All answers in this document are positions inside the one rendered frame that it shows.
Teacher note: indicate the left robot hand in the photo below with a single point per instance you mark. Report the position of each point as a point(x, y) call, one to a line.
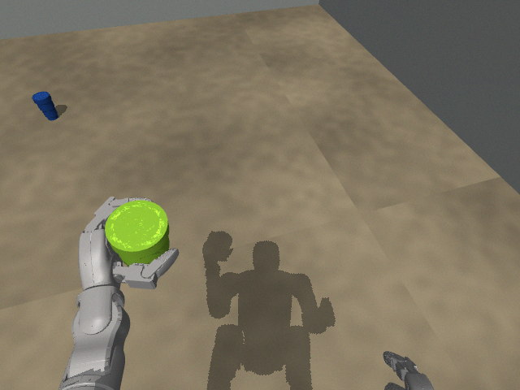
point(99, 264)

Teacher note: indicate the right robot hand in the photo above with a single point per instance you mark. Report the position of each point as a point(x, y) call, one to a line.
point(407, 371)

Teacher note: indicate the left robot arm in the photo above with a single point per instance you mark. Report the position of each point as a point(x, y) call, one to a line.
point(99, 329)

